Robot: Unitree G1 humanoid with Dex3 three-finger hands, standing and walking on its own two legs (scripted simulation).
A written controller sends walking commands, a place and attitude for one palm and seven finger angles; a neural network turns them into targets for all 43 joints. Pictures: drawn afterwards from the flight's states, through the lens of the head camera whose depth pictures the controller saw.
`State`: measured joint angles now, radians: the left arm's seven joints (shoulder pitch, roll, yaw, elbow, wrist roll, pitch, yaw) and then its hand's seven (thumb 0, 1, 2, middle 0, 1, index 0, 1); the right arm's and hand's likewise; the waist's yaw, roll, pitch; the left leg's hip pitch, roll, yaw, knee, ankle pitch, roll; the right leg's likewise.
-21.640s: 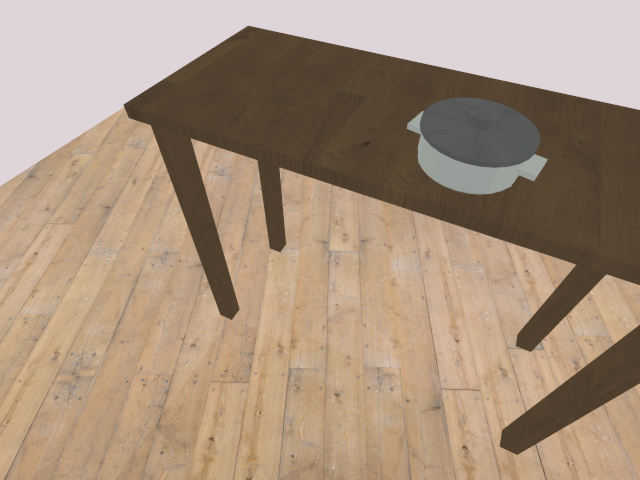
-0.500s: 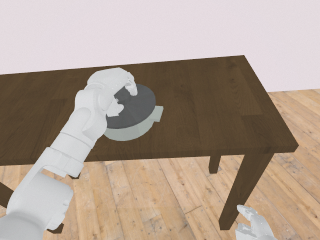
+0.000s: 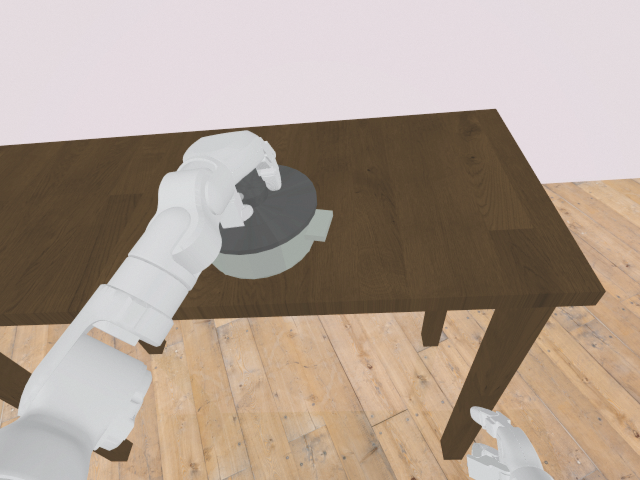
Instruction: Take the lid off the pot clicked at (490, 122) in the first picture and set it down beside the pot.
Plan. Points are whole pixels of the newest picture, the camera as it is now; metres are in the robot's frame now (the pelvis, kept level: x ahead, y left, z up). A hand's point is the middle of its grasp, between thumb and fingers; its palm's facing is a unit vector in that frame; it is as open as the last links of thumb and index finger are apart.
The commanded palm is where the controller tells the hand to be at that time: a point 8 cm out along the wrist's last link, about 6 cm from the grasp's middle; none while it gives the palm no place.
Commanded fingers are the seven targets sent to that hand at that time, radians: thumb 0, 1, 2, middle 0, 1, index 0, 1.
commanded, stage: lift the lid straight up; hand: left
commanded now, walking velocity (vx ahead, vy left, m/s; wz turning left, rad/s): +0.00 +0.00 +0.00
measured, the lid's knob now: (248, 192) +0.45 +0.11 +0.15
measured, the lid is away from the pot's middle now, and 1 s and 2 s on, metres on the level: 0.00 0.02 0.02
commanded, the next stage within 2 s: move the lid sideways beside the pot in 1.78 s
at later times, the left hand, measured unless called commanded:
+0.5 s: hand (234, 172) +0.42 +0.11 +0.20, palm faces -0.18 -0.09 -0.98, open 7.7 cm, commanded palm +0.39 +0.12 +0.29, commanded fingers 0.00 0.39 1.33 -0.97 -0.64 -1.01 -0.64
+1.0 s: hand (227, 140) +0.43 +0.11 +0.24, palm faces -0.11 -0.07 -0.99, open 7.7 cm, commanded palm +0.39 +0.12 +0.33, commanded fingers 0.00 0.39 1.33 -0.97 -0.64 -1.01 -0.64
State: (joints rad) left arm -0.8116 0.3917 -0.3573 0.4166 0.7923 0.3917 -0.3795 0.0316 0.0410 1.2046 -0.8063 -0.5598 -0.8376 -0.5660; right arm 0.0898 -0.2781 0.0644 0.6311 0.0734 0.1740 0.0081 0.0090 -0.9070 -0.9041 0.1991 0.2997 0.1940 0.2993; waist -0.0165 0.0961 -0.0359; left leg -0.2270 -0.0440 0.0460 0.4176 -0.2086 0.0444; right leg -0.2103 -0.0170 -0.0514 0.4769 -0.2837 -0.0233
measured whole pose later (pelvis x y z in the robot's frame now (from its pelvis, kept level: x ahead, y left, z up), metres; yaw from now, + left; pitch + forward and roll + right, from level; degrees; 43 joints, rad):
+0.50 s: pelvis +0.00 +0.00 +0.00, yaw +1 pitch +1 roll +1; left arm -0.91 0.41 -0.37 0.42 0.78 0.39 -0.44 0.02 0.04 1.19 -0.82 -0.55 -0.84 -0.57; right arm 0.09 -0.28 0.06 0.65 0.07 0.13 0.02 0.01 -0.91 -0.90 0.20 0.30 0.19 0.30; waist -0.01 0.10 -0.03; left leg -0.21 -0.05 0.04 0.39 -0.19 0.05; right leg -0.19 -0.03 -0.06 0.46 -0.27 -0.02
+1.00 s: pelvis +0.00 +0.01 +0.00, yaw +0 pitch +1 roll +1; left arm -1.01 0.44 -0.36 0.43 0.79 0.39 -0.47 0.01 0.03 1.19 -0.83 -0.55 -0.85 -0.58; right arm 0.09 -0.28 0.07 0.64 0.07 0.12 0.02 0.01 -0.91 -0.90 0.20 0.30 0.19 0.30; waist 0.00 0.10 -0.03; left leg -0.21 -0.06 0.04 0.37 -0.18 0.05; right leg -0.20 -0.03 -0.05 0.44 -0.26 -0.02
